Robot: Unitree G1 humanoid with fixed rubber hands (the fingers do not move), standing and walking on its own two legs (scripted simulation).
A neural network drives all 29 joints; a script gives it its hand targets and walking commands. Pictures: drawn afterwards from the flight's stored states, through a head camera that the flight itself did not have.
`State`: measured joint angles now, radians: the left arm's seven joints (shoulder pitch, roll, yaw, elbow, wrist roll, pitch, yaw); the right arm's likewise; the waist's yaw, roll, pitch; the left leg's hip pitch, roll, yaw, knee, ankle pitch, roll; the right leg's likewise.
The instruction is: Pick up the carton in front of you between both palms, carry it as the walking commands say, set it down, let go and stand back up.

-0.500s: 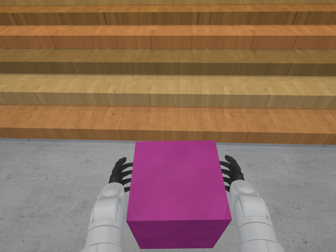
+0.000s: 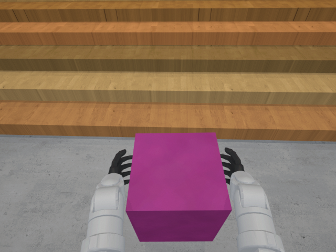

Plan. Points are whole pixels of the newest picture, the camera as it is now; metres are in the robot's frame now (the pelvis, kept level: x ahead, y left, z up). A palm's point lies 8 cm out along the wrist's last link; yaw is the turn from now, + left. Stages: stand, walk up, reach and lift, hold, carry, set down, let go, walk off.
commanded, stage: reach and lift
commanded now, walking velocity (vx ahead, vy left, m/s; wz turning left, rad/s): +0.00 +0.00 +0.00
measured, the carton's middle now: (175, 189) +0.31 +0.00 -0.04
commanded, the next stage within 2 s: hold in 0.56 s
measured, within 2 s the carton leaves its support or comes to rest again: neither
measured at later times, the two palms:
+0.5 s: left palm (115, 176) +0.30 +0.15 +0.04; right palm (236, 174) +0.30 -0.15 +0.04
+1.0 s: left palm (112, 179) +0.29 +0.15 +0.05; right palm (239, 176) +0.29 -0.15 +0.05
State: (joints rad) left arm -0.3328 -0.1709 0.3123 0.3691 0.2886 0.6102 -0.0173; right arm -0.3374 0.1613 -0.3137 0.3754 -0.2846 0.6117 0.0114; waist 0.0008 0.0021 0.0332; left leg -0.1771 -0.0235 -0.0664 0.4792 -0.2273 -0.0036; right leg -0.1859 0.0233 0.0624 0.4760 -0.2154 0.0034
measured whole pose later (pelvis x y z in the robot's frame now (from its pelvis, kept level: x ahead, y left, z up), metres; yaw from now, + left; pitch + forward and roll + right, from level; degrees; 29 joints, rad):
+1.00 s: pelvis +0.00 +0.00 +0.00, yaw +0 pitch -8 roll +0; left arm -0.26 -0.15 0.23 0.21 0.25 0.76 -0.01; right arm -0.27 0.15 -0.23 0.22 -0.26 0.76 0.00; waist 0.00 0.00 0.05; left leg -0.07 -0.02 -0.07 0.41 -0.20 0.00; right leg -0.08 0.02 0.06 0.41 -0.19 0.00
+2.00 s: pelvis +0.24 +0.01 +0.00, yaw +2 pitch +6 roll +1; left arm -0.14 -0.13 0.09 -0.35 0.10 1.22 0.10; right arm -0.14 0.13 -0.12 -0.34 -0.08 1.22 -0.10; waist 0.02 -0.03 -0.13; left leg -0.56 0.06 0.13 0.76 -0.31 0.00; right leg -0.08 -0.05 -0.16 0.31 -0.32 0.00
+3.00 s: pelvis +0.87 +0.04 -0.01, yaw +1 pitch +6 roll +0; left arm -0.86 0.00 0.26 -0.02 0.05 1.34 0.14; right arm -0.87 -0.03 -0.26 -0.02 -0.06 1.35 -0.13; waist 0.03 0.01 0.02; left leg -0.68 0.04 0.10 0.69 -0.12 0.07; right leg -0.15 -0.02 -0.19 0.44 -0.40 -0.04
